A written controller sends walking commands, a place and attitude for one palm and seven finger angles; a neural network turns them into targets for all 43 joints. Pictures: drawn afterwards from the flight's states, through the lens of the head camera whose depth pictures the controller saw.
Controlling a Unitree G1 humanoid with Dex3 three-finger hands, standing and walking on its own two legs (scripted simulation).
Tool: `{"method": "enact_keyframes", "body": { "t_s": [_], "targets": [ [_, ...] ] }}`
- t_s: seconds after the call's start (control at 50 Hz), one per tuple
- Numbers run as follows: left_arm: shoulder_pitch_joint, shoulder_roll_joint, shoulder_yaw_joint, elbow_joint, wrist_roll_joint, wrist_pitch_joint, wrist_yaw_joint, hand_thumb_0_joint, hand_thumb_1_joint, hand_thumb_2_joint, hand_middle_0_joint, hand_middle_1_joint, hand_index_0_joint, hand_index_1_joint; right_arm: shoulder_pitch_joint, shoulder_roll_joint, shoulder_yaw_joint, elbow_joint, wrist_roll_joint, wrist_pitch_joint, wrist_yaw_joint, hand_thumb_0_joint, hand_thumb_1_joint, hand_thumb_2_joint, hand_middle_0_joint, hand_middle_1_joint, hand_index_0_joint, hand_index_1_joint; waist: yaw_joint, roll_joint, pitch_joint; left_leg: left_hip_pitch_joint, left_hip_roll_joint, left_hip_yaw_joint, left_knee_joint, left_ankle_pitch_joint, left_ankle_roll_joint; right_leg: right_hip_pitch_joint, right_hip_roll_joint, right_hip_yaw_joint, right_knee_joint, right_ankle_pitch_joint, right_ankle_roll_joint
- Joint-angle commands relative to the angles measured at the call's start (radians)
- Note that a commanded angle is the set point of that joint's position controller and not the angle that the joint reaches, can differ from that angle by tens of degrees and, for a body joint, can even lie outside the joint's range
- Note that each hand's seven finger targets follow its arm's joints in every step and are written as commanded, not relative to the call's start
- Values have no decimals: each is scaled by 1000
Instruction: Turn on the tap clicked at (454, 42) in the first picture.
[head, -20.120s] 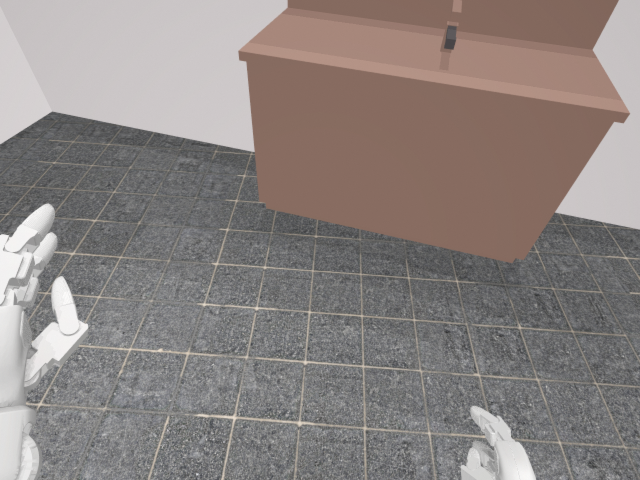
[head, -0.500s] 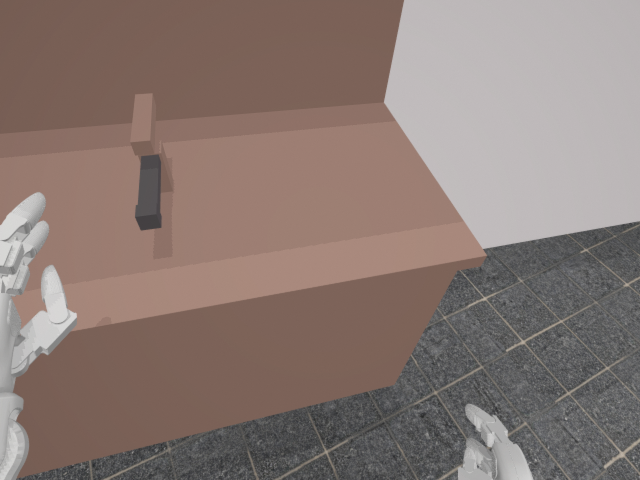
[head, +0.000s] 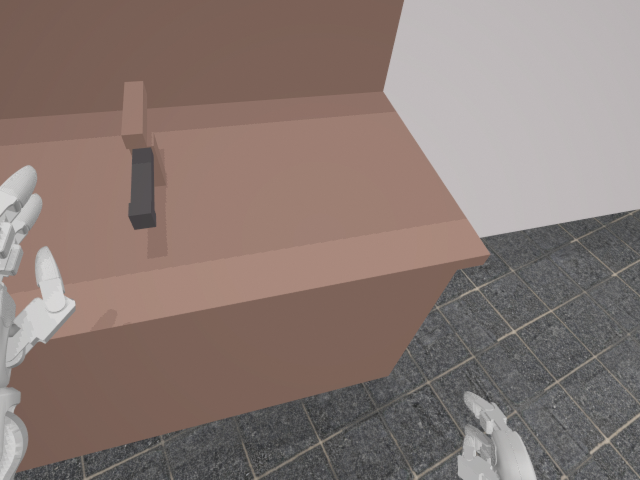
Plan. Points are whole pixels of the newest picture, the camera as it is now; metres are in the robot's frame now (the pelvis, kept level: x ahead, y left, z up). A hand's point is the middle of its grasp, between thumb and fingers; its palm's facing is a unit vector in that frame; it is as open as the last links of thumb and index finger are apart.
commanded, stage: come to a stop and stand still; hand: left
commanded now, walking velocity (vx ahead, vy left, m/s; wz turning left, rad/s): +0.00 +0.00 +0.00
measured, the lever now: (142, 215) +0.41 +0.28 +0.06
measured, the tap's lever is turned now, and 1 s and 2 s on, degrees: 0 0 0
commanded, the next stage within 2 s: look again from close up in 0.10 s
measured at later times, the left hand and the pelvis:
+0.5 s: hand (57, 307) +0.22 +0.26 +0.16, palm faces +0.42 -0.84 -0.33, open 7.4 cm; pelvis +0.00 +0.00 +0.00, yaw +0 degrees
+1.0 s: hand (82, 363) +0.18 +0.23 +0.14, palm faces +0.56 -0.78 -0.27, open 7.4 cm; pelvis -0.02 -0.06 -0.02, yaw +4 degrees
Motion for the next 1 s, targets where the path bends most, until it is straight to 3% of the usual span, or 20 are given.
{"method": "enact_keyframes", "body": {
  "t_s": [0.0,0.18,0.26,0.54,0.56,0.58,0.6,0.62,0.64,0.66,0.68,0.74,0.76,0.78,0.82,0.86,0.88,0.9,0.94,0.98],
  "targets": [
    [-38,140,88,-168,-3,-57,22,0,900,900,-200,-300,-200,-300,-77,-129,-54,-154,3,-43,-6,0,-900,-900,200,300,200,300,0,83,-191,-101,69,-40,-117,226,-35,219,-26,20,11,214,-34],
    [-122,137,64,-207,2,-53,21,0,900,900,-200,-300,-200,-300,-93,-129,-48,-158,4,-30,-12,0,-900,-900,200,300,200,300,0,144,-158,-136,71,-47,-162,160,-28,221,-11,2,21,134,-29],
    [-121,162,85,-230,5,-53,26,0,900,900,-200,-300,-200,-300,-103,-128,-51,-161,6,-34,-12,0,-900,-900,200,300,200,300,3,140,-157,-141,67,-48,-166,125,-24,224,-6,9,17,115,-30],
    [-97,138,68,-182,2,-42,25,0,900,900,-200,-300,-200,-300,-92,-131,-53,-163,6,-20,-11,0,-900,-900,200,300,200,300,3,91,-155,-155,62,-48,-162,85,-23,228,-14,21,-14,87,-29],
    [-1005,959,297,-573,25,-198,46,0,900,900,-200,-300,-200,-300,97,-187,171,-314,50,3,-86,0,-900,-900,200,300,200,300,-68,423,-149,-289,57,-109,-98,182,9,160,44,1,123,-137,25],
    [-627,465,330,78,113,20,-9,0,900,900,-200,-300,-200,-300,-19,-137,-58,-114,-95,-32,-54,0,-900,-900,200,300,200,300,82,327,-402,21,34,-88,-83,610,-84,212,24,-20,81,18,-88],
    [-416,241,105,136,8,77,-36,0,900,900,-200,-300,-200,-300,-40,-161,-45,-115,-70,-55,11,0,-900,-900,200,300,200,300,14,217,-265,-41,16,-87,-56,849,-147,125,56,-91,56,144,-86],
    [-378,232,160,-24,-36,91,-48,0,900,900,-200,-300,-200,-300,-2,-203,-71,-83,-61,-45,24,0,-900,-900,200,300,200,300,25,201,-436,112,46,-67,-11,949,-150,115,67,-78,95,237,-69],
    [-288,146,115,-2,-109,142,-92,0,900,900,-200,-300,-200,-300,-19,-194,-72,-81,-43,-48,13,0,-900,-900,200,300,200,300,56,215,-448,156,43,-69,-14,920,-135,100,48,-66,83,188,-60],
    [-188,45,58,54,-165,194,-126,0,900,900,-200,-300,-200,-300,-64,-178,-55,-85,-14,-56,19,0,-900,-900,200,300,200,300,56,232,-408,160,42,-59,-27,832,-129,72,53,-70,79,141,-57],
    [-166,57,41,29,-178,219,-147,0,900,900,-200,-300,-200,-300,-77,-203,-56,-68,-12,-58,19,0,-900,-900,200,300,200,300,72,164,-336,78,39,-51,-39,672,-106,77,35,-90,59,162,-55],
    [-107,83,-5,28,-110,254,-137,0,900,900,-200,-300,-200,-300,-149,-207,-42,-101,7,-44,19,0,-900,-900,200,300,200,300,43,14,-145,-118,17,-58,-78,281,-35,36,31,-109,69,42,-50],
    [-85,147,47,-5,-79,244,-106,0,900,900,-200,-300,-200,-300,-180,-201,-33,-120,18,-37,17,0,-900,-900,200,300,200,300,50,25,-124,-141,12,-49,-88,184,-21,27,39,-99,72,-20,-51],
    [-141,151,42,-59,-56,216,-79,0,900,900,-200,-300,-200,-300,-179,-193,-40,-132,-2,-39,10,0,-900,-900,200,300,200,300,36,6,-146,-164,0,-52,-88,116,-13,17,27,-90,75,-74,-48],
    [-204,203,122,-78,-51,144,-13,0,900,900,-200,-300,-200,-300,-185,-175,-44,-131,-17,-40,-7,0,-900,-900,200,300,200,300,37,-26,-173,-215,-12,-57,-67,-22,-4,-16,22,-60,76,-218,-38],
    [-307,288,198,-176,-59,40,46,0,900,900,-200,-300,-200,-300,-186,-153,-41,-115,-17,-51,-18,0,-900,-900,200,300,200,300,49,25,-216,-216,-16,-46,-42,-100,-7,-33,24,-27,76,-309,-31],
    [-318,230,151,-162,-64,0,66,0,900,900,-200,-300,-200,-300,-179,-136,-45,-108,-22,-61,-21,0,-900,-900,200,300,200,300,51,69,-255,-219,-22,-32,-21,-111,-9,-23,12,-11,71,-336,-34],
    [-317,218,145,-118,-66,-30,83,0,900,900,-200,-300,-200,-300,-164,-132,-44,-82,-21,-67,-24,0,-900,-900,200,300,200,300,46,100,-224,-231,-23,-29,6,-140,-12,-47,8,2,69,-359,-34],
    [-356,212,113,-65,-58,-59,91,0,900,900,-200,-300,-200,-300,-161,-137,-44,-45,-21,-74,-29,0,-900,-900,200,300,200,300,25,153,-202,-247,-32,-22,57,-176,-10,-74,-11,32,47,-409,-31],
    [-388,220,80,-18,-41,-34,77,0,900,900,-200,-300,-200,-300,-172,-142,-40,-36,-19,-74,-37,0,-900,-900,200,300,200,300,10,153,-224,-268,-35,-23,85,-173,-7,-64,-32,59,31,-441,-29]
  ]
}}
